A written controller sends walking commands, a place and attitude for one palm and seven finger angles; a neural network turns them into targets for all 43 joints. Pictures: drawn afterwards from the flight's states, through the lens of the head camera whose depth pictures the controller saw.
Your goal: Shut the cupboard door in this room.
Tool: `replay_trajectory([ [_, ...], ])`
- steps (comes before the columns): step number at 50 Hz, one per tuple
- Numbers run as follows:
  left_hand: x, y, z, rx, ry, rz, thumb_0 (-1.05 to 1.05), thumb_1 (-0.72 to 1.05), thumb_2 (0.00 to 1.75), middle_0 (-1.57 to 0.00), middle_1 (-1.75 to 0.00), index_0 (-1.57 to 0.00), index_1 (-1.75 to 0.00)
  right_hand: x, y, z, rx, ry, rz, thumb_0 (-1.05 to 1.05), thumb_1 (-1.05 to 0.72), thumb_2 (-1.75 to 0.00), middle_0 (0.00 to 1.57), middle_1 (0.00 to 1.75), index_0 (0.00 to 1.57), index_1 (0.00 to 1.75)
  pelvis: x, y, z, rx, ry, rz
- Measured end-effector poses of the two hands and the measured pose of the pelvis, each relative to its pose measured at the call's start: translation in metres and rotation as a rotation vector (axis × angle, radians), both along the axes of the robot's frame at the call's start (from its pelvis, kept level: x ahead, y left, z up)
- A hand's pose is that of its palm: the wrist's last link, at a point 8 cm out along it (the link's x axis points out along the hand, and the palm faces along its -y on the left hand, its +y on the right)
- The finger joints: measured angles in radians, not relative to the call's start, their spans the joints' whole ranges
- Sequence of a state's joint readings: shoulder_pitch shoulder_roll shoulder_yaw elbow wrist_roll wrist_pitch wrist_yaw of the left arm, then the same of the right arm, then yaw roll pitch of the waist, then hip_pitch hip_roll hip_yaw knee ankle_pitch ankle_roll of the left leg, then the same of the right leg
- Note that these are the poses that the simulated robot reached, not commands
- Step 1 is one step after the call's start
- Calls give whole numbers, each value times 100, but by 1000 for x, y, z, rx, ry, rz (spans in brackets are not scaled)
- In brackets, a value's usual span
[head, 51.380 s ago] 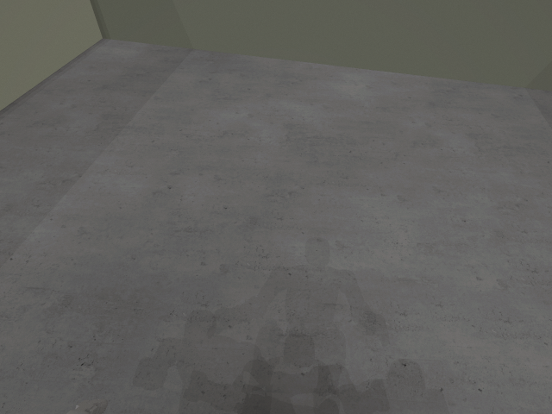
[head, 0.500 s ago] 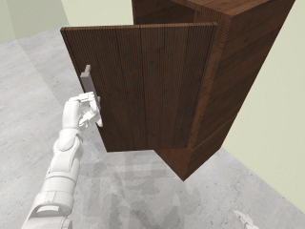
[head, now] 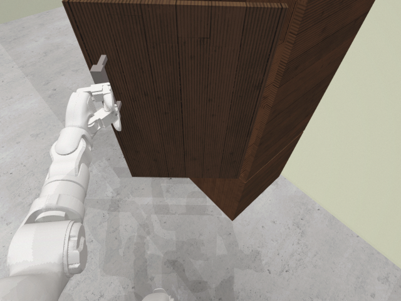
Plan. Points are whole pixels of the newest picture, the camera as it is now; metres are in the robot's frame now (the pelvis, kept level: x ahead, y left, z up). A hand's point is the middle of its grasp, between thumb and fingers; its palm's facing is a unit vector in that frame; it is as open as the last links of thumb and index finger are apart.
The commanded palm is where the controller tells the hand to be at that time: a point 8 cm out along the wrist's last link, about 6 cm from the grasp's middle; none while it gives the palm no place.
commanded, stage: push the door shut along its arc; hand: left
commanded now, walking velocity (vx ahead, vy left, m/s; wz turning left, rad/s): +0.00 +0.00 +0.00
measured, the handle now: (109, 90) +0.53 +0.20 +0.12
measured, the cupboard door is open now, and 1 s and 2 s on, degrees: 47 33 23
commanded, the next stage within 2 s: pull the fist back off the door in 1.36 s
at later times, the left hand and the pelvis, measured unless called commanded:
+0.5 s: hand (132, 93) +0.52 +0.14 +0.12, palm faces -0.14 -0.99 -0.02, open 3.1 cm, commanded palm +0.52 +0.18 +0.12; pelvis -0.01 +0.01 -0.02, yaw -1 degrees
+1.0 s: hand (154, 75) +0.58 +0.10 +0.12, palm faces -0.26 -0.96 -0.01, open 3.1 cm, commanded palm +0.58 +0.14 +0.12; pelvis +0.01 +0.00 -0.03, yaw -2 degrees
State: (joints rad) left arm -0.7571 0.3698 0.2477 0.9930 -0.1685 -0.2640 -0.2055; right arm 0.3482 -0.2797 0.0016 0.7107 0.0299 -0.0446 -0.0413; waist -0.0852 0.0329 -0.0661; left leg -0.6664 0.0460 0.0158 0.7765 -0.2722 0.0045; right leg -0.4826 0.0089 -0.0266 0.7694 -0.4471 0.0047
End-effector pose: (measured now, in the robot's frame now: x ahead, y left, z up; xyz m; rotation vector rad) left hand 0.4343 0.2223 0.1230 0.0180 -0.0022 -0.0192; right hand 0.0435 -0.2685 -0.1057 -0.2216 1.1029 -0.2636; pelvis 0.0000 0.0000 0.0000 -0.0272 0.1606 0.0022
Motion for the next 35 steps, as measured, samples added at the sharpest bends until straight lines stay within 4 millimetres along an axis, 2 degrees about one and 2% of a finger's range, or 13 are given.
replay_trajectory([
  [9,20,-3,1,0,8,-48,-1,97,97,-130,-150,-130,-150,-27,3,-3,-11,64,-37,1,-91,-90,21,30,20,30,-2,5,-4,-9,32,-2],
  [13,32,-14,1,3,13,-92,0,95,95,-130,-150,-130,-150,-33,5,-4,-15,73,-43,1,-91,-90,21,30,20,30,-4,6,-6,-14,49,-2],
  [21,56,-22,0,-3,33,-100,1,92,91,-130,-150,-130,-150,-46,7,-7,-19,101,-51,0,-91,-90,21,30,20,30,-6,7,-12,-19,95,-4],
  [26,72,-25,1,8,37,-128,2,91,90,-130,-150,-130,-150,-60,5,-8,-26,141,-69,0,-91,-90,21,30,20,30,-6,6,-16,-24,127,-6],
  [35,100,-43,1,5,36,-182,2,90,90,-130,-150,-130,-150,-86,4,-9,-33,233,-106,0,-91,-90,21,30,20,30,-2,4,-22,-29,176,-11],
])
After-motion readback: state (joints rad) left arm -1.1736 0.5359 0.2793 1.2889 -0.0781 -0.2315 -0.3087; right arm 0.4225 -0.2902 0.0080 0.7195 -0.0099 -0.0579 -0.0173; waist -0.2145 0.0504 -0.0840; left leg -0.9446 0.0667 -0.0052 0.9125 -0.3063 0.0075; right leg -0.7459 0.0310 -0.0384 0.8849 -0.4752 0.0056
